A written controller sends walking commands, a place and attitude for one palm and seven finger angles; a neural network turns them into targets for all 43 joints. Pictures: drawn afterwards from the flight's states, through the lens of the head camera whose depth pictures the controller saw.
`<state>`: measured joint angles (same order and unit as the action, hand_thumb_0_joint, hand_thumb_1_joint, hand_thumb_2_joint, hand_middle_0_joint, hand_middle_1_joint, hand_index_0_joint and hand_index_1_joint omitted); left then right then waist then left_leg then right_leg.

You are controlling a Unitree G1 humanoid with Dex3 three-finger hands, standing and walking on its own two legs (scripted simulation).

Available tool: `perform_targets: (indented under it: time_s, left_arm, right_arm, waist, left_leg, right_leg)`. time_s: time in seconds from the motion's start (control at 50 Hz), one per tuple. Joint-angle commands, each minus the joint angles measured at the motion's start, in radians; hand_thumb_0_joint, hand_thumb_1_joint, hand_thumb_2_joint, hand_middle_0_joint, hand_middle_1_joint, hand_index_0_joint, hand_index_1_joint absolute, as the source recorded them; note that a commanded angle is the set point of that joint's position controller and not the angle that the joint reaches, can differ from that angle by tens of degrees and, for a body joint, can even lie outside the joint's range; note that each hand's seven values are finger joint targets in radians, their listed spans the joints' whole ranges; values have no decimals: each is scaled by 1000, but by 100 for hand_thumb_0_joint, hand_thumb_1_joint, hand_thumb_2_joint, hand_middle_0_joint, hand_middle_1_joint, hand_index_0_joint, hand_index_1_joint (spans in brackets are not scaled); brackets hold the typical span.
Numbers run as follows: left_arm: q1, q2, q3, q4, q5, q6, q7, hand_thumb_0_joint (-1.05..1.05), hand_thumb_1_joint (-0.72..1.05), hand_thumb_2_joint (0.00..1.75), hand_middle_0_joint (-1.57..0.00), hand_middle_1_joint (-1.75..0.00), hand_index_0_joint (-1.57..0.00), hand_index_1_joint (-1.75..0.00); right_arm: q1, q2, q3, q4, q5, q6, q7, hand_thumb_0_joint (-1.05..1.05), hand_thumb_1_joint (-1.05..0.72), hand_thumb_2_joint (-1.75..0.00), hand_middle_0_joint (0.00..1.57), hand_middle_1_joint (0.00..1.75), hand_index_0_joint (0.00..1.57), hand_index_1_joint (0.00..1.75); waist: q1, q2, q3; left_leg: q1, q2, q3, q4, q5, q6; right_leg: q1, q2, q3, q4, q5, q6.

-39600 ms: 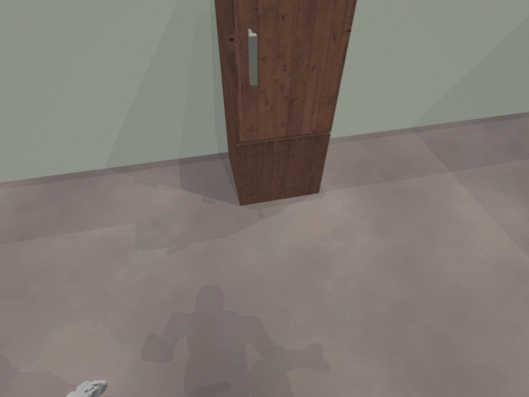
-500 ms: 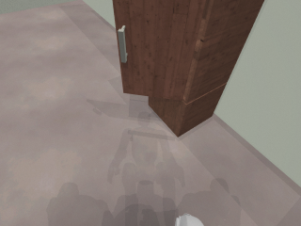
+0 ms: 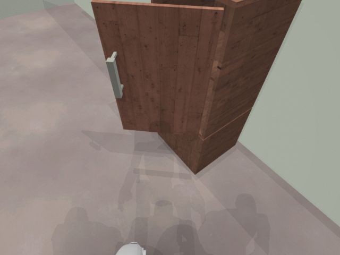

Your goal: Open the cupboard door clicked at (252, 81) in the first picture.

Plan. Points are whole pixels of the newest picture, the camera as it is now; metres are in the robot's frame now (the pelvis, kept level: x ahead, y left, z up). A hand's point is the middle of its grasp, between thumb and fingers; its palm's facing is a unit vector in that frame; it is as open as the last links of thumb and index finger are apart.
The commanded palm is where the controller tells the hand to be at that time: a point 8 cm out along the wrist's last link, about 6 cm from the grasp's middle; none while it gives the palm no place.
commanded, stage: take the last steps up to it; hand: left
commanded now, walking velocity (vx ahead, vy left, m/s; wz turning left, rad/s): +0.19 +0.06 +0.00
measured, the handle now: (116, 75) +0.69 +0.23 +0.01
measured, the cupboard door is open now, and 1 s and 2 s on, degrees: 47 47 47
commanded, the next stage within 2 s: come to a stop and stand still in 0.08 s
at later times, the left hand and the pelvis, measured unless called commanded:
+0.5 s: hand (93, 241) +0.18 +0.23 -0.18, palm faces +0.01 -0.98 -0.19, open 7.4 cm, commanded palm none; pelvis +0.11 +0.04 +0.00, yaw -2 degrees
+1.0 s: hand out of the picture +0.14 +0.22 -0.19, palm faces +0.03 -0.98 -0.21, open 7.4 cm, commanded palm none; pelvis +0.11 +0.03 -0.01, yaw -1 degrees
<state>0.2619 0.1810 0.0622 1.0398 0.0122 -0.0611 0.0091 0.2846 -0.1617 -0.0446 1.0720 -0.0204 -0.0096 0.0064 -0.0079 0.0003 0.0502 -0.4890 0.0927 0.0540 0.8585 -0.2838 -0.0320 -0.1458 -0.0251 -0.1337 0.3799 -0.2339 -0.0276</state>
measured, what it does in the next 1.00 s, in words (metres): walks ahead: left foot, then right foot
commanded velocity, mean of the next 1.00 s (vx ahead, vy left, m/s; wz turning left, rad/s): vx -0.07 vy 0.01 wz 0.00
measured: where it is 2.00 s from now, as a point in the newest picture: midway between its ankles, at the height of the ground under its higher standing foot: outside the picture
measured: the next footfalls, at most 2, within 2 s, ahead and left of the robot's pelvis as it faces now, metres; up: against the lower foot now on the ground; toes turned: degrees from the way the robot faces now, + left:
left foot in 0.14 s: +0.18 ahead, +0.14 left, +0.00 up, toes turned +5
right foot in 0.60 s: +0.13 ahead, -0.10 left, +0.00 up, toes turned -3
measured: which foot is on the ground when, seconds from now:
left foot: up 0.00-0.12, down 0.14-0.60, up 0.62-0.94, down 0.96-1.00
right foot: down 0.00-0.14, up 0.16-0.58, down 0.60-1.00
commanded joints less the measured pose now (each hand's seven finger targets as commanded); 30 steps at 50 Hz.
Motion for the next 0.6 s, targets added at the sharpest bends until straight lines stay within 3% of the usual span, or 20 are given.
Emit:
perform_targets:
  time_s: [0.0, 0.04, 0.06, 0.08, 0.1, 0.12, 0.14, 0.16, 0.18, 0.2, 0.24, 0.28, 0.32, 0.38, 0.44, 0.48, 0.52, 0.54, 0.56, 0.58]
  left_arm:
    - [64, 122, 17, -11, 11, -18, -7, 0, 90, 90, -20, -30, -20, -30]
    - [68, 132, 18, 3, 10, -12, -7, 0, 90, 90, -20, -30, -20, -30]
    - [62, 131, 18, 8, 9, -7, -6, 0, 90, 90, -20, -30, -20, -30]
    - [67, 117, 14, 11, 9, -2, -7, 0, 90, 90, -20, -30, -20, -30]
    - [69, 93, 6, 4, 8, 4, -10, 0, 90, 90, -20, -30, -20, -30]
    - [95, 43, -3, -13, 1, 6, -11, 0, 90, 90, -20, -30, -20, -30]
    - [61, 42, -11, -40, 2, 5, -8, 0, 90, 90, -20, -30, -20, -30]
    - [41, 45, -10, -46, 8, 6, -4, 0, 90, 90, -20, -30, -20, -30]
    - [27, 45, -16, -26, 10, 14, -1, 0, 90, 90, -20, -30, -20, -30]
    - [54, 30, -18, -4, 4, 22, 2, 0, 90, 90, -20, -30, -20, -30]
    - [99, 10, -25, 27, -4, 50, 7, 0, 90, 90, -20, -30, -20, -30]
    - [116, 31, -20, 28, -6, 73, 9, 0, 90, 90, -20, -30, -20, -30]
    - [99, 54, -7, 10, 1, 94, 10, 0, 90, 90, -20, -30, -20, -30]
    - [48, 72, 4, -36, 9, 109, 10, 0, 90, 90, -20, -30, -20, -30]
    - [9, 62, 10, -68, 8, 116, 10, 0, 90, 90, -20, -30, -20, -30]
    - [3, 64, 9, -82, 8, 109, 10, 0, 90, 90, -20, -30, -20, -30]
    - [39, 67, 13, -78, 5, 100, 10, 0, 90, 90, -20, -30, -20, -30]
    - [59, 80, 14, -75, 7, 91, 12, 0, 90, 90, -20, -30, -20, -30]
    - [56, 131, 19, -79, 15, 79, 17, 0, 90, 90, -20, -30, -20, -30]
    - [38, 198, 27, -83, 21, 66, 24, 0, 90, 90, -20, -30, -20, -30]
  right_arm:
    - [-12, -14, -6, -62, -1, -23, 19, 0, -90, -90, 20, 30, 20, 30]
    - [-27, -27, -8, -71, -2, -32, 19, 0, -90, -90, 20, 30, 20, 30]
    - [1, -39, -9, -62, -4, -38, 16, 0, -90, -90, 20, 30, 20, 30]
    - [41, -62, -13, -49, -4, -44, 12, 0, -90, -90, 20, 30, 20, 30]
    - [137, -119, -25, -25, -7, -51, 2, 0, -90, -90, 20, 30, 20, 30]
    - [225, -216, -45, -14, -20, -54, -11, 0, -90, -90, 20, 30, 20, 30]
    - [273, -245, -46, -16, -17, -41, -24, 0, -90, -90, 20, 30, 20, 30]
    - [209, -238, -39, -38, -15, -35, -28, 0, -90, -90, 20, 30, 20, 30]
    - [125, -179, -21, -56, -12, -40, -34, 0, -90, -90, 20, 30, 20, 30]
    - [53, -145, -3, -75, -9, -45, -43, 0, -90, -90, 20, 30, 20, 30]
    - [-17, -118, 18, -83, -6, -47, -57, 0, -90, -90, 20, 30, 20, 30]
    - [-41, -142, 13, -74, 0, -35, -68, 0, -90, -90, 20, 30, 20, 30]
    - [-29, -164, -7, -70, 2, -16, -71, 0, -90, -90, 20, 30, 20, 30]
    - [-20, -187, -23, -67, -3, 5, -74, 0, -90, -90, 20, 30, 20, 30]
    - [-39, -201, -36, -71, -8, 15, -71, 0, -90, -90, 20, 30, 20, 30]
    - [-42, -197, -41, -75, -10, 19, -69, 0, -90, -90, 20, 30, 20, 30]
    - [-54, -207, -47, -78, -4, 23, -61, 0, -90, -90, 20, 30, 20, 30]
    - [-51, -200, -49, -79, 2, 25, -56, 0, -90, -90, 20, 30, 20, 30]
    - [-30, -159, -46, -82, 11, 28, -49, 0, -90, -90, 20, 30, 20, 30]
    - [-25, -83, -29, -102, 15, 33, -39, 0, -90, -90, 20, 30, 20, 30]
  waist:
    - [20, -131, 10]
    - [13, -133, 16]
    - [-6, -121, 11]
    - [-23, -60, 5]
    - [-64, 64, -36]
    - [-85, 273, -85]
    - [-103, 274, -116]
    - [-76, 173, -73]
    - [-44, 144, -36]
    - [-9, 115, -22]
    - [26, 71, -34]
    - [32, 89, -85]
    - [18, 106, -125]
    - [3, 116, -91]
    - [1, 174, -82]
    - [4, 185, -70]
    - [24, 152, -118]
    - [34, 114, -135]
    - [28, -19, -143]
    - [15, -256, -111]
  left_leg:
    - [71, -24, 36, -168, 43, 2]
    - [138, -45, 48, -260, 75, 6]
    - [215, -60, 62, -330, 104, 8]
    - [333, -68, 59, -372, 109, 12]
    - [462, -2, -30, -411, 116, 42]
    - [569, 216, -312, -495, 123, 144]
    - [562, 323, -454, -585, 138, 236]
    - [464, 330, -425, -601, 103, 262]
    - [360, 281, -366, -599, 258, 234]
    - [277, 264, -285, -594, 398, 213]
    - [221, 223, -160, -572, 646, 180]
    - [274, 221, -105, -522, 793, 180]
    - [320, 232, -101, -502, 798, 187]
    - [308, 259, -139, -492, 740, 212]
    - [304, 250, -135, -485, 704, 207]
    - [299, 242, -145, -459, 699, 197]
    - [297, 200, -127, -419, 604, 161]
    - [276, 161, -105, -373, 500, 126]
    - [213, 78, -49, -280, 296, 68]
    - [95, -57, 39, -167, -114, 9]
  right_leg:
    - [-49, -250, 155, -180, 89, -129]
    - [-59, -241, 151, -139, 61, -109]
    - [-84, -228, 138, -95, 46, -92]
    - [-159, -198, 119, -20, 17, -74]
    - [-239, -138, 71, 152, -28, -45]
    - [-389, -21, -30, 406, -248, 4]
    - [-441, 14, 24, 651, -383, 6]
    - [-449, -34, 81, 758, -357, -7]
    - [-438, -63, 110, 784, -277, 1]
    - [-368, -85, 141, 736, -230, 18]
    - [-236, -84, 146, 608, -176, 46]
    - [-196, -60, 118, 517, -183, 54]
    - [-203, -39, 102, 501, -175, 56]
    - [-236, -21, 105, 512, -222, 47]
    - [-233, -10, 105, 482, -217, 44]
    - [-192, -8, 98, 374, -193, 33]
    - [-84, 2, 80, 198, -34, 32]
    - [-20, -8, 87, 82, 89, 31]
    - [38, -106, 206, -2, 286, 4]
    - [53, -292, 388, -31, 525, -81]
